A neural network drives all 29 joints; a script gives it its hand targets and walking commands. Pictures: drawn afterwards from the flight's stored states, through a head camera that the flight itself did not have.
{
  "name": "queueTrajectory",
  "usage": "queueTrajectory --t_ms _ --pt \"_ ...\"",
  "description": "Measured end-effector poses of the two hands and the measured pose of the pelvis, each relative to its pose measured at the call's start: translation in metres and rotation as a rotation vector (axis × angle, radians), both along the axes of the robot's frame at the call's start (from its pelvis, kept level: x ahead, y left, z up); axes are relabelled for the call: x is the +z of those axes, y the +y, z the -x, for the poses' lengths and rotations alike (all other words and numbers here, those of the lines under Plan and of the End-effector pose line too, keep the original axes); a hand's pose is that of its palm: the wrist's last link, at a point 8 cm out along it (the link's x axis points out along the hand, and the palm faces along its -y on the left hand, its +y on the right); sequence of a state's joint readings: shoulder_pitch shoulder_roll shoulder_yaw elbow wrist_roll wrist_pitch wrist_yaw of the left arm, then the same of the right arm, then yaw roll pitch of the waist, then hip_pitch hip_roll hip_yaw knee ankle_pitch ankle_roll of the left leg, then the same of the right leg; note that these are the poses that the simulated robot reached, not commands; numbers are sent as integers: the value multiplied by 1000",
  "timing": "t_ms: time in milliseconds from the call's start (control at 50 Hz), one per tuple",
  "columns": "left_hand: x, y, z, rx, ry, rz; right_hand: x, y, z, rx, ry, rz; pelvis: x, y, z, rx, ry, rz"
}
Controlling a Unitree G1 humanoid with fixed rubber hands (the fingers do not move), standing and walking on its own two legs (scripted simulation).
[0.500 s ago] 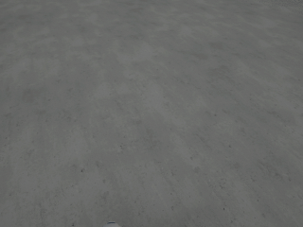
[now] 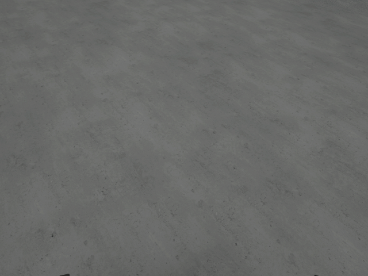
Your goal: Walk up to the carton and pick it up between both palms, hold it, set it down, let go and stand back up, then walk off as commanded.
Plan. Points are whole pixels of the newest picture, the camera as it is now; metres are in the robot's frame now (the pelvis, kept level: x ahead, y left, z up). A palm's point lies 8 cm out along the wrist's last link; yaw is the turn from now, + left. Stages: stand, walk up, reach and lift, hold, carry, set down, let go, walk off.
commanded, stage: walk up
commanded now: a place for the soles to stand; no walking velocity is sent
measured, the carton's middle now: out of the picture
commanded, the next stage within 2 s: none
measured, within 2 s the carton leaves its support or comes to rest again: neither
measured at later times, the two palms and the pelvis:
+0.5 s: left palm (65, 253) +0.20 +0.28 -0.09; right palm out of the picture +0.12 -0.32 -0.13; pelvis +0.10 +0.00 -0.01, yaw -19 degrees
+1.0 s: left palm (26, 225) +0.27 +0.42 -0.13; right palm out of the picture +0.11 -0.16 -0.06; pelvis +0.15 +0.16 +0.00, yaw -33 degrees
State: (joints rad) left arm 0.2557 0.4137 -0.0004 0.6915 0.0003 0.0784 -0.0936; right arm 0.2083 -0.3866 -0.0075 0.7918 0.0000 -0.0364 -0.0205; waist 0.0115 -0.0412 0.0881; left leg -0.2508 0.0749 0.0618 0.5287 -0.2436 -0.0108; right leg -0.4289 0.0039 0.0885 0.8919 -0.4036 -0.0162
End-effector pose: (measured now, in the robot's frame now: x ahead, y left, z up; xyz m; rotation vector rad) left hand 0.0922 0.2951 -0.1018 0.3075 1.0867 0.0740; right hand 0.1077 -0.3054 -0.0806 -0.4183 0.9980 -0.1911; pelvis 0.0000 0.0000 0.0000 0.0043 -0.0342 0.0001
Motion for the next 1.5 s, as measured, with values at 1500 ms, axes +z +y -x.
queueTrajectory --t_ms 1500 --pt "-44 229 -352 -907 68 -49 8 396 135 -971 19 120 -26 387 -160 -991 -7 84"
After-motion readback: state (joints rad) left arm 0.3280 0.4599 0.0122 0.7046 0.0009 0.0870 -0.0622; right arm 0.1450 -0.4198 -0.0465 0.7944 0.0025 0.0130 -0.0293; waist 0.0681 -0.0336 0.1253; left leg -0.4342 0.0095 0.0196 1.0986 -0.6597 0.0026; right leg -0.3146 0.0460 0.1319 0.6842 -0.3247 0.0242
